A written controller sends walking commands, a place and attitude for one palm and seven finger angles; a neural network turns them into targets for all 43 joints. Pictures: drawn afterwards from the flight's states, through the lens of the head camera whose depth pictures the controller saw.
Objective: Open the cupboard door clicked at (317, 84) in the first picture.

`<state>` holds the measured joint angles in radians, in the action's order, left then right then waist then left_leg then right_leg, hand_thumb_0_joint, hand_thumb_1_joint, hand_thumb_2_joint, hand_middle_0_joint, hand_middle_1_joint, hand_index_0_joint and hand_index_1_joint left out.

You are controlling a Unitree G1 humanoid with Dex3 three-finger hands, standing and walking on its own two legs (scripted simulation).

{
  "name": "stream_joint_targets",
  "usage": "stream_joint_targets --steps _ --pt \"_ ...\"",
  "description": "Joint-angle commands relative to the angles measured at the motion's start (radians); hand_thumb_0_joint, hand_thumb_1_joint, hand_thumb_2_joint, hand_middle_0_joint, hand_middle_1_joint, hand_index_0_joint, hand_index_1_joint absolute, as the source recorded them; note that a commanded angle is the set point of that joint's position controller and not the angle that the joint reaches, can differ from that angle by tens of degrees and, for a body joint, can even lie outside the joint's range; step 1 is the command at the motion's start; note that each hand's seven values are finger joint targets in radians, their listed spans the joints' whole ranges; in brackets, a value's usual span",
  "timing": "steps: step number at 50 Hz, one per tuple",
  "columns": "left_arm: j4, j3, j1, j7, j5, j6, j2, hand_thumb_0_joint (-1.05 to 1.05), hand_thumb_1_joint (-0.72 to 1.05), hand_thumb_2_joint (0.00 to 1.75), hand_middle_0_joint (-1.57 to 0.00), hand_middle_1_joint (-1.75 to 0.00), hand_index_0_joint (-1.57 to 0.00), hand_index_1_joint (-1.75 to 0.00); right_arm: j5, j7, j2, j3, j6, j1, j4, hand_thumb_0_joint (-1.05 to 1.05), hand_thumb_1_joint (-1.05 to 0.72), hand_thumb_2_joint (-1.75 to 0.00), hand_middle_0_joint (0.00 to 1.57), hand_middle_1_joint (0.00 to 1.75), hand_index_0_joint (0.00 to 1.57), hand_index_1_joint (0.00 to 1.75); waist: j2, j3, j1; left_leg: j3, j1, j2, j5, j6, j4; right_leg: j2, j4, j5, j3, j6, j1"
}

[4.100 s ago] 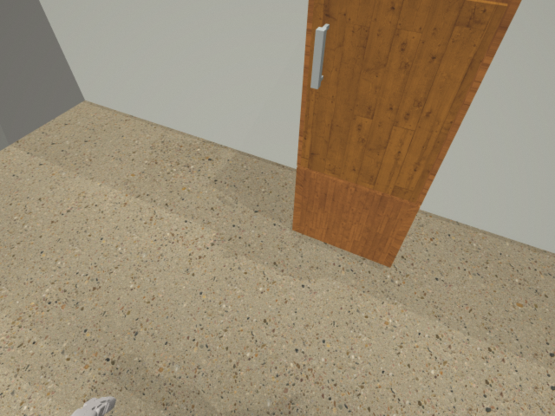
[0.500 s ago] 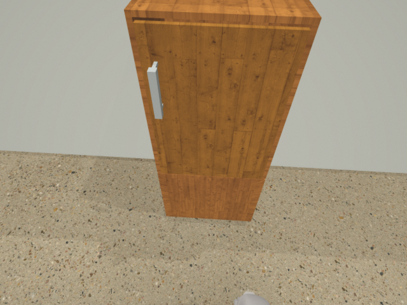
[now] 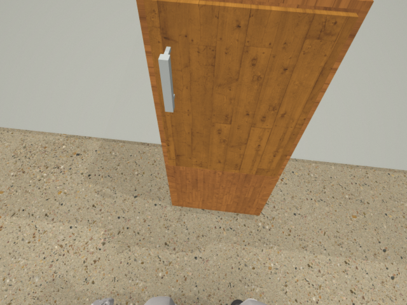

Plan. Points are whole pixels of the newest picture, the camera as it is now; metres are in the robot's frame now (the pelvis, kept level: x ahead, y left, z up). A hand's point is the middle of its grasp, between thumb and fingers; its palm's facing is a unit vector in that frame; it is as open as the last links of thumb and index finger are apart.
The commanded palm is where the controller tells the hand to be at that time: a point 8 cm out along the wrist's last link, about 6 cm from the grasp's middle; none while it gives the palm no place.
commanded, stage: come to a stop and stand still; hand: left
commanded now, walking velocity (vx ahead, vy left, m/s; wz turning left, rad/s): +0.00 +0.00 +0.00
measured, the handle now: (169, 80) +0.59 +0.13 +0.09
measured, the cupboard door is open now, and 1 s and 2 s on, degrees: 0 0 0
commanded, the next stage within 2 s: look again from close up in 1.00 s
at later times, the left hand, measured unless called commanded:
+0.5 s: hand out of the picture -0.04 +0.22 -0.16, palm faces +0.00 -0.98 -0.21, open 7.4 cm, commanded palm none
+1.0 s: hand out of the picture -0.09 +0.16 -0.16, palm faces +0.01 -0.99 -0.14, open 7.4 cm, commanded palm none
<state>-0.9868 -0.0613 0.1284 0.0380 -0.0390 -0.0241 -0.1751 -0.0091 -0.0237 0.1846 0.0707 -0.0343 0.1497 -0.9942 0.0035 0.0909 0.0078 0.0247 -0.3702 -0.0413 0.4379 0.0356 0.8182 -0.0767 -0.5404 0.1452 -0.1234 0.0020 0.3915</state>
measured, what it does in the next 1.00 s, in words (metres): steps on the spot: left foot, then right foot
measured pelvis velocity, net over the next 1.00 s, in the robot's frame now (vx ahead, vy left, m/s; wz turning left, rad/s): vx -0.06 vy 0.02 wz -0.03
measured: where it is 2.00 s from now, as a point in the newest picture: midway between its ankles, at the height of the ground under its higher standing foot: outside the picture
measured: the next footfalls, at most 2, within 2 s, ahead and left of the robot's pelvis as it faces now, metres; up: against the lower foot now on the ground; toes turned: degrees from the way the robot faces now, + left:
left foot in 0.04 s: +0.03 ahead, +0.13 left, +0.00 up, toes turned +3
right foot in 0.42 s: -0.04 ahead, -0.08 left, +0.00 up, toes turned -3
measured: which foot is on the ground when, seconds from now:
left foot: up 0.00-0.02, down 0.04-1.00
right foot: down 0.00-0.04, up 0.06-0.40, down 0.42-1.00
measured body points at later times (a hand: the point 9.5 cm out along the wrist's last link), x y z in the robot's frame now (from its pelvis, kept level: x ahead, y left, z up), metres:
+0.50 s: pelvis -0.03 +0.05 +0.02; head -0.03 +0.04 +0.46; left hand -0.04 +0.27 -0.14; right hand -0.02 -0.18 -0.15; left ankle -0.01 +0.12 -0.73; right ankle -0.08 -0.07 -0.73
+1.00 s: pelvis -0.06 +0.02 +0.02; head -0.06 +0.02 +0.47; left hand -0.09 +0.22 -0.15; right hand -0.13 -0.18 -0.15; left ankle -0.01 +0.12 -0.73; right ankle -0.08 -0.07 -0.73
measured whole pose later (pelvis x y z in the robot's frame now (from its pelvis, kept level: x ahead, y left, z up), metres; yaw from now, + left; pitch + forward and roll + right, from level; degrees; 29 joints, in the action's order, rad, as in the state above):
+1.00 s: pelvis -0.06 +0.02 +0.02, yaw -2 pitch -1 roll +0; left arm -1.15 0.01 0.35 0.04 -0.01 0.00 -0.09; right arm -0.01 -0.04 0.11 0.01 -0.01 0.36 -1.19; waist 0.00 0.02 -0.02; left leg 0.08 -0.24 -0.01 0.13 -0.02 0.40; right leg 0.02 -0.43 0.27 -0.04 0.03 0.14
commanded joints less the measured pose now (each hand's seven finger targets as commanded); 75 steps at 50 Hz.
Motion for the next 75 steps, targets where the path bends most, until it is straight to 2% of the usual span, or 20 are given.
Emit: stream_joint_targets --steps 1,2,3,4,7,10,16,19,21,23,26,34,41,54,55,56,60,63,67,75 --pt "0.058 -0.032 0.028 -0.001 0.015 -0.007 -0.135 0.00 0.90 0.90 -0.20 -0.30 -0.20 -0.30 -0.004 0.009 0.054 -0.001 0.022 0.273 -0.016 0.00 -0.90 -0.90 0.20 0.30 0.20 0.30 0.055 -0.184 -0.052 -0.004 0.268 -0.018 -0.209 -0.009 -0.400 -0.125 0.012 0.079 0.140 0.063 -0.003" --pt "0.071 -0.021 0.057 -0.007 0.024 -0.016 -0.073 0.00 0.90 0.90 -0.20 -0.30 -0.20 -0.30 -0.016 0.008 0.138 0.015 0.030 0.237 0.008 0.00 -0.90 -0.90 0.20 0.30 0.20 0.30 -0.244 -0.123 -0.039 -0.263 0.214 -0.222 -0.230 -0.069 -0.548 -0.001 -0.155 0.297 0.051 -0.004 0.126" --pt "0.080 -0.018 0.032 -0.005 0.021 -0.024 -0.064 0.00 0.90 0.90 -0.20 -0.30 -0.20 -0.30 -0.023 0.001 0.185 0.018 0.023 0.156 0.051 0.00 -0.90 -0.90 0.20 0.30 0.20 0.30 -0.318 -0.050 -0.039 -0.378 0.022 -0.327 -0.248 -0.141 -0.632 0.060 -0.310 0.399 0.094 -0.019 0.104" --pt "0.063 -0.025 0.038 -0.005 0.019 -0.032 -0.080 0.00 0.90 0.90 -0.20 -0.30 -0.20 -0.30 -0.027 -0.008 0.172 0.009 0.023 0.074 0.070 0.00 -0.90 -0.90 0.20 0.30 0.20 0.30 -0.245 -0.018 -0.014 -0.324 -0.071 -0.311 -0.195 -0.168 -0.652 0.037 -0.400 0.351 0.178 -0.010 0.046" --pt "0.007 -0.030 0.133 -0.013 0.008 -0.032 -0.095 0.00 0.90 0.90 -0.20 -0.30 -0.20 -0.30 -0.022 -0.018 0.120 -0.014 0.032 -0.004 0.076 0.00 -0.90 -0.90 0.20 0.30 0.20 0.30 -0.168 0.003 0.038 -0.176 -0.023 -0.184 -0.188 -0.141 -0.606 0.058 -0.536 0.239 0.184 -0.014 0.070" --pt "-0.022 -0.012 0.165 -0.015 0.013 -0.016 -0.087 0.00 0.90 0.90 -0.20 -0.30 -0.20 -0.30 -0.008 -0.021 0.101 -0.019 0.043 0.054 0.048 0.00 -0.90 -0.90 0.20 0.30 0.20 0.30 -0.098 -0.067 0.020 -0.132 0.173 -0.157 -0.338 -0.153 -0.578 0.046 -0.456 0.210 0.158 -0.032 0.085" --pt "-0.035 0.019 0.138 -0.006 0.025 -0.001 -0.057 0.00 0.90 0.90 -0.20 -0.30 -0.20 -0.30 -0.007 -0.025 0.104 -0.013 0.050 0.165 -0.026 0.00 -0.90 -0.90 0.20 0.30 0.20 0.30 -0.130 -0.150 -0.033 -0.183 0.394 -0.209 -0.684 -0.201 -0.519 0.028 -0.071 0.312 0.119 -0.034 -0.047" --pt "-0.094 0.027 0.230 0.002 0.027 0.010 -0.047 0.00 0.90 0.90 -0.20 -0.30 -0.20 -0.30 0.004 -0.020 0.095 -0.018 0.050 0.155 -0.051 0.00 -0.90 -0.90 0.20 0.30 0.20 0.30 -0.079 -0.157 -0.001 -0.152 0.317 -0.164 -0.597 -0.149 -0.491 0.026 0.159 0.103 0.108 -0.020 -0.208" --pt "-0.118 0.030 0.242 0.009 0.026 0.023 -0.074 0.00 0.90 0.90 -0.20 -0.30 -0.20 -0.30 0.013 -0.015 0.053 -0.029 0.054 0.148 -0.064 0.00 -0.90 -0.90 0.20 0.30 0.20 0.30 -0.015 -0.122 -0.008 -0.105 0.209 -0.101 -0.475 -0.078 -0.481 -0.047 0.223 -0.055 0.190 0.014 -0.295" --pt "-0.122 0.041 0.227 0.008 0.029 0.029 -0.074 0.00 0.90 0.90 -0.20 -0.30 -0.20 -0.30 0.010 -0.008 0.042 -0.037 0.055 0.149 -0.075 0.00 -0.90 -0.90 0.20 0.30 0.20 0.30 -0.022 -0.080 -0.019 -0.085 0.235 -0.065 -0.383 -0.054 -0.515 -0.076 0.208 -0.049 0.191 0.035 -0.222" --pt "-0.132 0.049 0.203 0.009 0.030 0.034 -0.048 0.00 0.90 0.90 -0.20 -0.30 -0.20 -0.30 0.004 -0.008 0.049 -0.041 0.047 0.172 -0.110 0.00 -0.90 -0.90 0.20 0.30 0.20 0.30 0.113 -0.022 -0.027 -0.067 0.250 -0.068 -0.344 -0.065 -0.513 -0.049 0.230 0.022 0.193 0.030 -0.163" --pt "-0.140 0.048 0.235 0.010 0.031 0.025 -0.037 0.00 0.90 0.90 -0.20 -0.30 -0.20 -0.30 -0.001 -0.008 0.026 -0.050 0.035 0.209 -0.151 0.00 -0.90 -0.90 0.20 0.30 0.20 0.30 0.001 0.058 -0.017 -0.076 0.177 -0.058 -0.143 -0.061 -0.560 -0.029 0.258 0.207 0.202 0.032 -0.107" --pt "-0.138 0.048 0.250 0.009 0.032 0.030 -0.023 0.00 0.90 0.90 -0.20 -0.30 -0.20 -0.30 -0.003 -0.010 0.003 -0.050 0.032 0.248 -0.165 0.00 -0.90 -0.90 0.20 0.30 0.20 0.30 0.012 0.049 -0.021 -0.064 0.173 -0.051 -0.156 -0.057 -0.521 -0.030 0.275 0.256 0.213 0.039 -0.083" --pt "-0.159 0.054 0.296 0.010 0.033 0.040 0.012 0.00 0.90 0.90 -0.20 -0.30 -0.20 -0.30 0.000 -0.018 -0.015 -0.053 0.044 0.255 -0.167 0.00 -0.90 -0.90 0.20 0.30 0.20 0.30 -0.015 0.013 -0.018 -0.060 0.197 -0.065 -0.234 -0.059 -0.503 -0.020 0.253 0.140 0.212 0.042 -0.104" --pt "-0.053 0.064 0.256 0.010 0.005 0.061 -0.186 0.00 0.90 0.90 -0.20 -0.30 -0.20 -0.30 -0.006 0.007 0.136 -0.047 0.054 0.197 -0.029 0.00 -0.90 -0.90 0.20 0.30 0.20 0.30 0.030 0.115 -0.043 -0.076 0.117 -0.025 -0.293 -0.046 -0.419 -0.001 0.233 0.078 0.153 0.045 -0.092" --pt "-0.057 0.039 0.258 0.015 0.016 0.069 -0.103 0.00 0.90 0.90 -0.20 -0.30 -0.20 -0.30 -0.014 0.000 0.102 -0.034 0.069 0.160 -0.005 0.00 -0.90 -0.90 0.20 0.30 0.20 0.30 0.046 -0.011 -0.009 -0.070 0.126 -0.038 -0.250 -0.056 -0.348 -0.053 0.210 0.150 0.219 0.054 -0.088" --pt "-0.025 0.043 0.246 0.017 0.018 0.062 -0.068 0.00 0.90 0.90 -0.20 -0.30 -0.20 -0.30 -0.017 -0.004 0.030 -0.040 0.058 0.235 -0.006 0.00 -0.90 -0.90 0.20 0.30 0.20 0.30 0.050 -0.117 -0.046 -0.042 0.140 -0.012 -0.270 -0.063 -0.281 -0.080 0.212 0.109 0.243 0.080 -0.120" --pt "-0.003 0.038 0.248 0.019 0.017 0.055 -0.073 0.00 0.90 0.90 -0.20 -0.30 -0.20 -0.30 -0.013 -0.004 0.038 -0.034 0.053 0.207 0.008 0.00 -0.90 -0.90 0.20 0.30 0.20 0.30 0.035 -0.044 -0.033 -0.041 0.108 -0.022 -0.304 -0.072 -0.309 -0.059 0.183 0.040 0.226 0.079 -0.115" --pt "0.010 0.035 0.276 0.020 0.019 0.052 -0.091 0.00 0.90 0.90 -0.20 -0.30 -0.20 -0.30 -0.010 -0.008 0.070 -0.034 0.060 0.183 0.013 0.00 -0.90 -0.90 0.20 0.30 0.20 0.30 -0.010 -0.076 -0.010 -0.058 0.140 -0.057 -0.488 -0.091 -0.322 -0.025 0.099 -0.168 0.174 0.057 -0.182" --pt "0.037 0.039 0.238 0.015 0.017 0.039 -0.119 0.00 0.90 0.90 -0.20 -0.30 -0.20 -0.30 -0.009 -0.003 0.111 -0.033 0.057 0.126 0.028 0.00 -0.90 -0.90 0.20 0.30 0.20 0.30 -0.022 -0.058 -0.007 -0.072 0.143 -0.071 -0.430 -0.092 -0.376 -0.014 0.125 -0.038 0.164 0.035 -0.177"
